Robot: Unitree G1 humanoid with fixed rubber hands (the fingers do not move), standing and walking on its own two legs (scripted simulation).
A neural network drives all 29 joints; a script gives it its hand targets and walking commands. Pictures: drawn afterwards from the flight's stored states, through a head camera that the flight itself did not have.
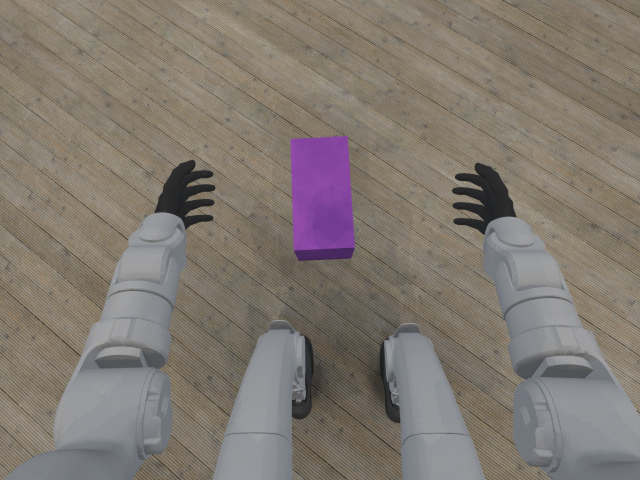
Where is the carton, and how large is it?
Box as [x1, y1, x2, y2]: [291, 136, 354, 260]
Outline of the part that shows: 347,136 291,139 293,241 294,251 299,260 349,258 352,254 354,248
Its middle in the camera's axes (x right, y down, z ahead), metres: +0.01 -0.09 +1.02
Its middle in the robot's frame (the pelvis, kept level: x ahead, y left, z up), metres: +0.58 +0.03 -0.58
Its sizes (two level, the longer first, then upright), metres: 0.290 0.146 0.160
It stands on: the floor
